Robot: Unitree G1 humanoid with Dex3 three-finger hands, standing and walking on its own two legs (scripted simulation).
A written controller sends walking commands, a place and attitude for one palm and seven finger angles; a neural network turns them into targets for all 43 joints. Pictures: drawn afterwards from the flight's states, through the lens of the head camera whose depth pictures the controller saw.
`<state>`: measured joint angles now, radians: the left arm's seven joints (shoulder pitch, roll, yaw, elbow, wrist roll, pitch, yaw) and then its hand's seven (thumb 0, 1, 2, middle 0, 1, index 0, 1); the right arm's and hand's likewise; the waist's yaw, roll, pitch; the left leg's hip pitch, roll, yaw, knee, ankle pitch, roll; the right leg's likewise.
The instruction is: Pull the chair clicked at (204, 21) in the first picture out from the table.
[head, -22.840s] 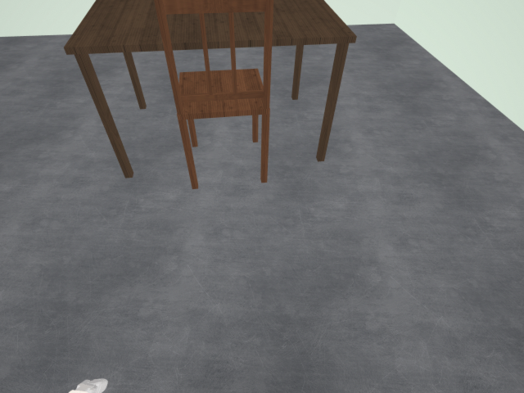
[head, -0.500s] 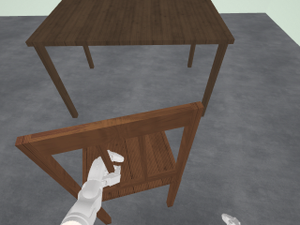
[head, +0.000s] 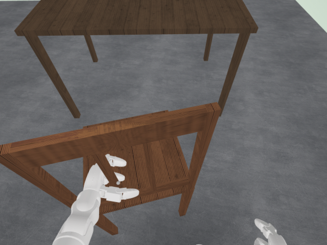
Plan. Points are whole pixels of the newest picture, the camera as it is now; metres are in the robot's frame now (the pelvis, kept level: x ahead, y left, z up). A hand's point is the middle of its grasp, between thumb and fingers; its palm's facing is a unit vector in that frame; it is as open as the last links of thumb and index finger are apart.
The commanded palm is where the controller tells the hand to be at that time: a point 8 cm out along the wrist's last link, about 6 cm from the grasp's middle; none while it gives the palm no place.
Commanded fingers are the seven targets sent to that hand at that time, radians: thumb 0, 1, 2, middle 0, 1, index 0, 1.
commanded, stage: open the thumb and straighten the fingers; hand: left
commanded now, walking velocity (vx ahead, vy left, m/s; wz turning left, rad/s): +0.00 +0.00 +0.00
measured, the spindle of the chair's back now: (112, 178) +0.30 +0.14 -0.04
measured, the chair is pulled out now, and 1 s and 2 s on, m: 0.63 0.63 0.63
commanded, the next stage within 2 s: draw the fingers out of the gap in 0.40 s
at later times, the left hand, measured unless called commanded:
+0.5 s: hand (115, 182) +0.29 +0.14 -0.06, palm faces -0.05 -0.99 -0.15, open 17.3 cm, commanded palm +0.27 +0.19 -0.04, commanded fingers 0.00 -0.55 0.20 0.00 0.00 0.00 0.00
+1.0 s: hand (109, 216) +0.20 +0.14 -0.06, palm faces -0.03 -0.99 -0.15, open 17.5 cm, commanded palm +0.19 +0.19 -0.04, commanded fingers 0.00 -0.55 0.20 0.00 0.00 0.00 0.00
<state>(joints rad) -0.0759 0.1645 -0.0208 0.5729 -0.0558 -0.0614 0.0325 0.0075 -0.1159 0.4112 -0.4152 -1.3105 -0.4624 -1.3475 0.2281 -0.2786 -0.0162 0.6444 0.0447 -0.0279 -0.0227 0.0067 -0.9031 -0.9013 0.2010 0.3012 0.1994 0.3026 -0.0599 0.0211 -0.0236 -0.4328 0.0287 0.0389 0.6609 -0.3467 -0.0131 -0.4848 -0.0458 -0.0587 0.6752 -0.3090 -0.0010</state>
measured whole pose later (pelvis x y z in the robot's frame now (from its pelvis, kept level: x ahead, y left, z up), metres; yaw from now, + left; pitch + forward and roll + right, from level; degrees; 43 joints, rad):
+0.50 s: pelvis +0.02 +0.00 -0.02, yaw +1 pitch +11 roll +0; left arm 0.06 0.18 -0.02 0.33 -0.07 0.05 -0.01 -0.01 -0.54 0.20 -0.03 -0.08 -0.03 -0.08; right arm 0.25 -0.27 0.00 0.59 0.03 -0.06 -0.05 0.01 -0.90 -0.90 0.20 0.30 0.20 0.30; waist -0.05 0.04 -0.09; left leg -0.54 0.03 0.01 0.80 -0.44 -0.02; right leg -0.58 -0.05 -0.08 0.81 -0.41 0.00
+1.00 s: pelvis +0.01 +0.00 -0.03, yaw +2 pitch +10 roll +0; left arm 0.37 0.19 -0.09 0.02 -0.05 0.09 0.01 -0.01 -0.54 0.20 -0.01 0.00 0.00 0.00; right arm 0.24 -0.25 0.02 0.50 0.03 -0.10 -0.08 0.01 -0.90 -0.90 0.20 0.30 0.20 0.30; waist -0.03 0.03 -0.10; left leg -0.61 0.02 -0.01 0.90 -0.47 -0.01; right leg -0.63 -0.07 -0.10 0.89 -0.43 0.00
